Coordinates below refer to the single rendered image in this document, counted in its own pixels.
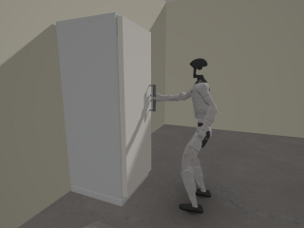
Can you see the robot left thigh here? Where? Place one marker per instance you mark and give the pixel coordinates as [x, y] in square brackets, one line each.
[185, 162]

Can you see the fridge door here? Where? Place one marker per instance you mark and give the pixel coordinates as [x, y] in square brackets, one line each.
[134, 53]

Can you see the robot left forearm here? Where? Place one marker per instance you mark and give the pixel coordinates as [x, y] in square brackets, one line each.
[208, 119]

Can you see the right robot upper arm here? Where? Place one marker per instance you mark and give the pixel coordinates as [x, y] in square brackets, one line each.
[184, 96]

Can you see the handle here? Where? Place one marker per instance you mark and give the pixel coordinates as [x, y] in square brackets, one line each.
[154, 101]

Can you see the right robot hand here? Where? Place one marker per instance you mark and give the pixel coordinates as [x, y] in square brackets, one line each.
[158, 97]

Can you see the left robot hand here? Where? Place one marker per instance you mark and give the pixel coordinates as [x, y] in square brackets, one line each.
[195, 145]

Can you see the robot right forearm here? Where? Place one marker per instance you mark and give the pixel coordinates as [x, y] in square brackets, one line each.
[171, 98]

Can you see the left robot upper arm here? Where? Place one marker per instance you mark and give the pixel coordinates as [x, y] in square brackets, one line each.
[202, 90]

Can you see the left robot foot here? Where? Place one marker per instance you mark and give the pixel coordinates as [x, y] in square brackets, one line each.
[189, 208]

